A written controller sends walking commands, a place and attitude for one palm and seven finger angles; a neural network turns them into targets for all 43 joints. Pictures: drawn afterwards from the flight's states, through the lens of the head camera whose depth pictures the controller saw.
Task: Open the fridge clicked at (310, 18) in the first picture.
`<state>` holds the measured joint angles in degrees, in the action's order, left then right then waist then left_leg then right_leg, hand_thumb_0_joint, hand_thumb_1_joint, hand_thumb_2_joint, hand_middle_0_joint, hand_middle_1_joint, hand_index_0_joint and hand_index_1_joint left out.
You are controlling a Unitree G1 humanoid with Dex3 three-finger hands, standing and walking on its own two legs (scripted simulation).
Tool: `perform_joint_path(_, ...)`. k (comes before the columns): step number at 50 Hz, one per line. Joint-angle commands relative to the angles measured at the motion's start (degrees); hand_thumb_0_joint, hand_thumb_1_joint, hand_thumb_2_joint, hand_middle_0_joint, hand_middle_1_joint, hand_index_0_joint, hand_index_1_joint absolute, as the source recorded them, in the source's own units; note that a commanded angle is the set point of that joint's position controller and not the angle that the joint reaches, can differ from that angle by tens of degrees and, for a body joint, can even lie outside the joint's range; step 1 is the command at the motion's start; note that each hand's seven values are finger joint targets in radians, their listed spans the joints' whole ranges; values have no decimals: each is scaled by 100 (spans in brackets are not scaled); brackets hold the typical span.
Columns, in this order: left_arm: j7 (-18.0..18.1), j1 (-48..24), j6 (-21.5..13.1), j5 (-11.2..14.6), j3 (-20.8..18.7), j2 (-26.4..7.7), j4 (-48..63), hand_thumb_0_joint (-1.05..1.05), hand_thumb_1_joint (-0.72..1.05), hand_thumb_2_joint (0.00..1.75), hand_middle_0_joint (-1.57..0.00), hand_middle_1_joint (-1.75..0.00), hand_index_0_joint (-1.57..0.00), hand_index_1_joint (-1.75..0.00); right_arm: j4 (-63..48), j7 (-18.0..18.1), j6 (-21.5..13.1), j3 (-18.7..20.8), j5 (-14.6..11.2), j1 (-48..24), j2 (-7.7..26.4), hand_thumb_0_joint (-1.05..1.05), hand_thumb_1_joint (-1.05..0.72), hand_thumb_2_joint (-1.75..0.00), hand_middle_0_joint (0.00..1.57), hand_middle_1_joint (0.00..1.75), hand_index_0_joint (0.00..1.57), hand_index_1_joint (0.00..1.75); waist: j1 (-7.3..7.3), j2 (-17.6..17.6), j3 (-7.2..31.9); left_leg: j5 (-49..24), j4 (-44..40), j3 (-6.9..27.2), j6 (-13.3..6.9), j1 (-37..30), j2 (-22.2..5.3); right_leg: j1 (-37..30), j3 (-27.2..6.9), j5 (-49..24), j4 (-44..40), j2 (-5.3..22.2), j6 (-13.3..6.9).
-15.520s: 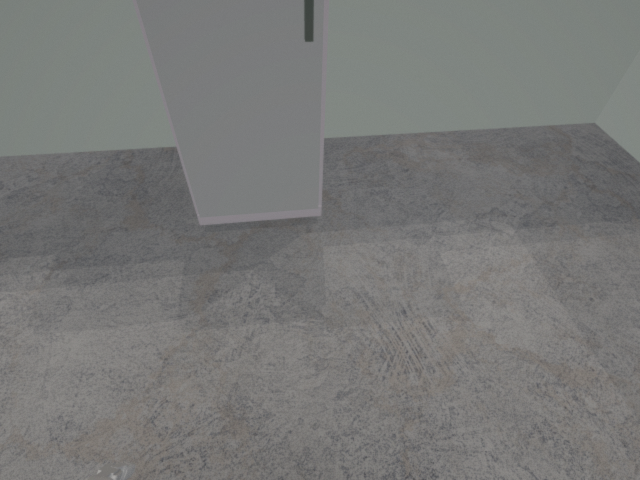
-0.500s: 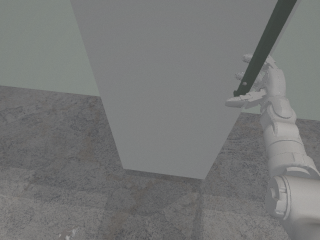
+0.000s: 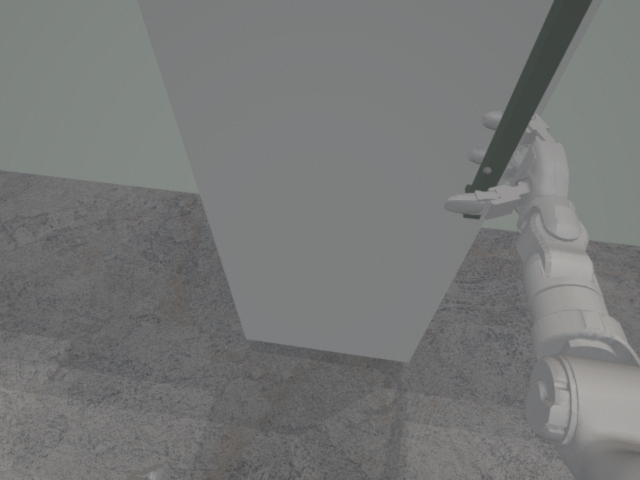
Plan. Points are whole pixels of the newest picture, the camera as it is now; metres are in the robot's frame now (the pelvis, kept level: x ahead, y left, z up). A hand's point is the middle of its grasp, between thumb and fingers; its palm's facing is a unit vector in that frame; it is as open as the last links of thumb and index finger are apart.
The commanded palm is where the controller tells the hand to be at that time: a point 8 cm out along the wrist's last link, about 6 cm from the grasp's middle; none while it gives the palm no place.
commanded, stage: grip the handle and tug to test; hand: right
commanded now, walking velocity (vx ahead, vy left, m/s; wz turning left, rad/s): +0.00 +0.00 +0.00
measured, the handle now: (539, 50) +0.52 -0.15 +0.28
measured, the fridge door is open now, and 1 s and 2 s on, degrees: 0 0 11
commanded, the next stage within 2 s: pull the door a little, standing still in 1.28 s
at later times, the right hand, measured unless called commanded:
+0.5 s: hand (492, 172) +0.47 -0.14 +0.16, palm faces +0.00 +1.00 +0.00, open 6.4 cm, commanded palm +0.44 -0.19 +0.16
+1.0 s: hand (481, 171) +0.47 -0.13 +0.15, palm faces +0.01 +1.00 +0.00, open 5.6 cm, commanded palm +0.43 -0.19 +0.16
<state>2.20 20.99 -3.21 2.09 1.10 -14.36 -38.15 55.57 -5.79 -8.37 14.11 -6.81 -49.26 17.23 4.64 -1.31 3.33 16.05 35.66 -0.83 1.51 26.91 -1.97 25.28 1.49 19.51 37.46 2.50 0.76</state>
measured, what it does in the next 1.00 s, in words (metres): stands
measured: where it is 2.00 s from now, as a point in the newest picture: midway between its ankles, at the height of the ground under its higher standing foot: outside the picture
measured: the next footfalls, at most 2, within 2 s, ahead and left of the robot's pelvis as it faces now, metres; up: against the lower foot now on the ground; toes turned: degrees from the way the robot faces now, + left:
none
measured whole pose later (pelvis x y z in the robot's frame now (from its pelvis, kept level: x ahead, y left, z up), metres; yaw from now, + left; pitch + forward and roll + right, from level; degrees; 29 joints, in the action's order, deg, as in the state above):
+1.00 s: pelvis +0.00 +0.01 +0.00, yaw +1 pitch +7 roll +0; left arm 2.4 20.6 -2.4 2.2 1.0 -14.7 -37.5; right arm 53.2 -5.7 -7.7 15.1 -7.3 -46.6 17.2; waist 4.9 -1.8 3.4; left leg 16.1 35.3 -0.4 1.1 26.1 -1.4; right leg 23.9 1.9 19.4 36.5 3.0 1.2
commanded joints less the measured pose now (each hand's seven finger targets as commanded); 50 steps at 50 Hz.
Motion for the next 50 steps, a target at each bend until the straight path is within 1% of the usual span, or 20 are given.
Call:
perform_joint_path(1, 79, 177, -215, -20, -312, -828, 578, 0, 90, 90, -20, -30, -20, -30, -1365, 45, -404, 143, -37, -3072, 1111, 0, 13, -46, 34, 125, 34, 125, 32, -84, 2021, -1597, -277, -150, -268, -930, 288, -784, -56, -1420, -455, -220, -156)
perform_joint_path(4, 67, 206, -215, -20, -324, -831, 579, 0, 90, 90, -20, -30, -20, -30, -1394, 36, -409, -5, -68, -2966, 922, 0, -1, -52, 35, 127, 35, 127, 73, 109, 2031, -1676, -262, -197, -271, -932, 300, -841, -87, -1571, -418, -205, -156)
perform_joint_path(10, 68, 145, -169, -16, -316, -848, 641, 0, 90, 90, -20, -30, -20, -30, -1430, 37, -361, 335, -66, -2654, 1291, 0, -29, -64, 38, 131, 38, 131, -56, 200, 2074, -1951, -243, -150, -256, -1184, 289, -674, -8, -1664, -423, -217, -179)
perform_joint_path(12, 69, 89, -163, -5, -304, -814, 661, 0, 90, 90, -20, -30, -20, -30, -1513, 8, -344, 86, -48, -2853, 1059, 0, -39, -68, 40, 133, 40, 133, 26, -19, 1912, -1812, -280, -151, -254, -1034, 283, -700, -5, -1530, -440, -223, -171)
perform_joint_path(14, 89, 156, -135, -27, -317, -861, 639, 0, 90, 90, -20, -30, -20, -30, -1396, 18, -336, 284, -85, -2808, 1271, 0, -48, -72, 41, 134, 41, 134, 21, 283, 1943, -1833, -285, -157, -254, -1146, 293, -649, -28, -1547, -427, -222, -193)
perform_joint_path(15, 96, 109, -135, -7, -323, -845, 660, 0, 90, 90, -20, -30, -20, -30, -1555, -7, -359, 322, -93, -2860, 1318, 0, -53, -74, 41, 135, 41, 135, 0, 86, 2095, -1935, -273, -127, -256, -1172, 284, -749, -3, -1632, -421, -224, -186)
perform_joint_path(17, 90, 94, -150, -11, -326, -822, 685, 0, 90, 90, -20, -30, -20, -30, -1758, -49, -382, 269, -127, -2765, 1220, 0, -62, -78, 42, 136, 42, 136, -48, 15, 2267, -2078, -238, -143, -269, -1252, 292, -863, -7, -1788, -397, -230, -173)
perform_joint_path(21, 84, 54, -120, 9, -332, -822, 703, 0, 90, 90, -20, -30, -20, -30, -1743, -105, -302, 204, -175, -2412, 1107, 0, -81, -86, 44, 139, 44, 139, -54, 119, 2132, -2155, -267, -161, -257, -1274, 300, -823, 16, -1832, -413, -221, -182)
perform_joint_path(23, 94, 30, -99, 31, -319, -816, 684, 0, 90, 90, -20, -30, -20, -30, -1733, -128, -204, -17, -166, -2627, 928, 0, -90, -90, 45, 140, 45, 140, 51, 72, 1870, -1973, -330, -175, -250, -1092, 296, -797, -1, -1669, -449, -213, -179)
perform_joint_path(24, 104, 59, -96, 24, -313, -818, 667, 0, 90, 90, -20, -30, -20, -30, -1656, -105, -177, -56, -170, -2721, 886, 0, -90, -90, 45, 140, 45, 140, 83, 201, 1767, -1855, -356, -191, -250, -1072, 288, -756, -34, -1593, -449, -216, -191)
perform_joint_path(27, 111, 37, -102, 8, -299, -796, 631, 0, 90, 90, -20, -30, -20, -30, -1632, -3, -151, -61, -105, -2933, 894, 0, -90, -90, 45, 140, 45, 140, 78, -84, 1796, -1651, -342, -190, -260, -912, 280, -810, -68, -1465, -468, -230, -167)
perform_joint_path(29, 120, 112, -106, -19, -302, -824, 572, 0, 90, 90, -20, -30, -20, -30, -1409, 66, -174, -3, -97, -3027, 937, 0, -90, -90, 45, 140, 45, 140, 129, 269, 1736, -1555, -369, -196, -245, -912, 282, -738, -102, -1382, -459, -226, -189)
perform_joint_path(33, 101, 73, -122, -38, -279, -806, 614, 0, 90, 90, -20, -30, -20, -30, -1396, 104, -300, 278, -62, -2883, 1206, 0, -90, -90, 45, 140, 45, 140, -38, 96, 2085, -1830, -269, -152, -262, -1158, 267, -728, -42, -1562, -434, -259, -173)
perform_joint_path(34, 106, 115, -107, -47, -289, -821, 605, 0, 90, 90, -20, -30, -20, -30, -1316, 127, -343, 291, -31, -2860, 1243, 0, -90, -90, 45, 140, 45, 140, 11, 292, 2024, -1819, -276, -160, -252, -1156, 270, -687, -56, -1571, -418, -244, -189)
perform_joint_path(35, 88, 76, -119, -32, -275, -796, 624, 0, 90, 90, -20, -30, -20, -30, -1424, 107, -385, 129, -44, -3005, 1081, 0, -90, -90, 45, 140, 45, 140, 40, 174, 2001, -1833, -272, -147, -246, -1108, 277, -708, -53, -1554, -443, -242, -179)
perform_joint_path(39, 88, 79, -145, -39, -307, -819, 650, 0, 90, 90, -20, -30, -20, -30, -1494, 99, -479, 271, -54, -2869, 1219, 0, -90, -90, 45, 140, 45, 140, -26, 192, 2139, -1825, -274, -134, -260, -1233, 280, -745, -23, -1530, -422, -252, -188)
perform_joint_path(43, 97, 35, -146, -17, -286, -810, 672, 0, 90, 90, -20, -30, -20, -30, -1498, 40, -455, 251, -87, -2828, 1213, 0, -90, -90, 45, 140, 45, 140, -24, 148, 2020, -1813, -312, -109, -243, -1231, 286, -655, 17, -1403, -467, -248, -189)
perform_joint_path(44, 103, 58, -140, -12, -297, -826, 668, 0, 90, 90, -20, -30, -20, -30, -1436, 31, -455, 253, -79, -2719, 1230, 0, -90, -90, 45, 140, 45, 140, -20, 297, 1959, -1757, -331, -120, -250, -1264, 288, -609, 0, -1380, -470, -234, -199)
perform_joint_path(48, 92, -40, -145, 2, -299, -802, 759, 0, 90, 90, -20, -30, -20, -30, -1759, -16, -410, 273, -147, -2343, 1149, 0, -90, -90, 45, 140, 45, 140, -144, 66, 2082, -1949, -314, -114, -260, -1398, 285, -690, 64, -1519, -507, -247, -188)
perform_joint_path(50, 89, -26, -134, 0, -336, -819, 789, 0, 90, 90, -20, -30, -20, -30, -1947, 0, -387, 467, -162, -2068, 1318, 0, -90, -90, 45, 140, 45, 140, -217, 245, 2275, -2159, -289, -116, -259, -1596, 292, -737, 79, -1720, -499, -234, -202)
